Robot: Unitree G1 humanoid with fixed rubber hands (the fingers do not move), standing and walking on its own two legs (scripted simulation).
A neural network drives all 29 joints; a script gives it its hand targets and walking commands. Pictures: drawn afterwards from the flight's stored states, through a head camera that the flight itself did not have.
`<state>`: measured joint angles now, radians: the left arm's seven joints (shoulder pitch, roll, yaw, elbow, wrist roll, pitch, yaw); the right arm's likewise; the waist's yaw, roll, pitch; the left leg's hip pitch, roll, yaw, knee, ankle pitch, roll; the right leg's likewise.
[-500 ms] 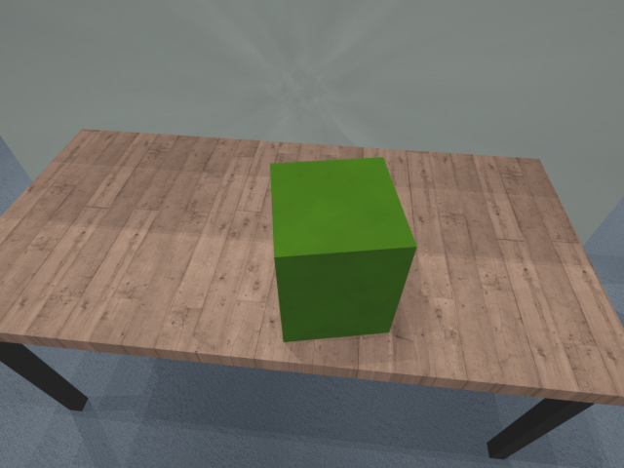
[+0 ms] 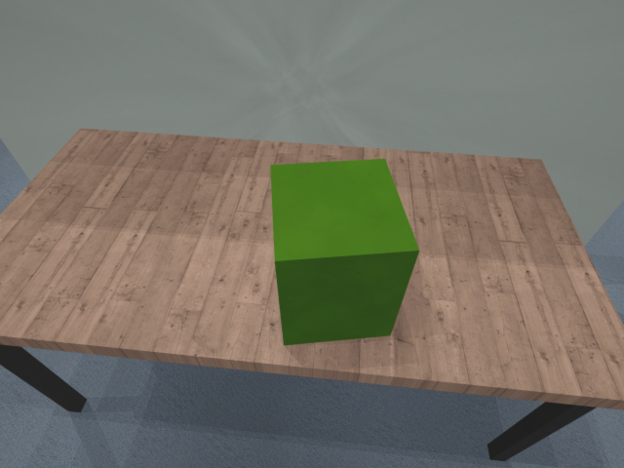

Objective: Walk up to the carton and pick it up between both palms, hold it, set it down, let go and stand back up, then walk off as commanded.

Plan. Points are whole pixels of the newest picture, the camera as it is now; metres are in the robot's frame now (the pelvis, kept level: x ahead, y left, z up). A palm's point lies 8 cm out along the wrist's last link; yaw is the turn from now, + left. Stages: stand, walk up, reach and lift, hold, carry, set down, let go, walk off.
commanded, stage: walk up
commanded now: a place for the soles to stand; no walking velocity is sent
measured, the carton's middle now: (333, 254) +0.50 -0.03 -0.06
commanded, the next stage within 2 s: reach and lift in 0.06 s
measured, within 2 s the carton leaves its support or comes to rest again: neither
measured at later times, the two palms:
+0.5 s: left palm (111, 466) +0.17 +0.26 -0.08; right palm out of the picture +0.14 -0.31 -0.09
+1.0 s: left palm out of the picture +0.15 +0.23 -0.06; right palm out of the picture +0.11 -0.27 -0.07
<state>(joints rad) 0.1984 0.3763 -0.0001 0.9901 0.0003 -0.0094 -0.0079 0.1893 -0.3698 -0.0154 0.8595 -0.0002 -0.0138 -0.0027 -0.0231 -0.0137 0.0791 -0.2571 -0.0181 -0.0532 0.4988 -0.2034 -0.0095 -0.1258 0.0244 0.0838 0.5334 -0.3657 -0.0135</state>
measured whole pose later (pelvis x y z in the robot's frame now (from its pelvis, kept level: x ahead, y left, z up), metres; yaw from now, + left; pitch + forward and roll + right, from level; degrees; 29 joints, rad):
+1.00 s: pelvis -0.04 -0.01 +0.00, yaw +0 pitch -4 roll +1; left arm 0.12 0.27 0.00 0.56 -0.03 0.06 0.07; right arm 0.11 -0.27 -0.05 0.85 -0.01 -0.31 0.09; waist -0.02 -0.05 0.08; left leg -0.25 0.00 -0.05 0.42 -0.11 -0.04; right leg -0.16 0.03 0.07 0.55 -0.32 -0.03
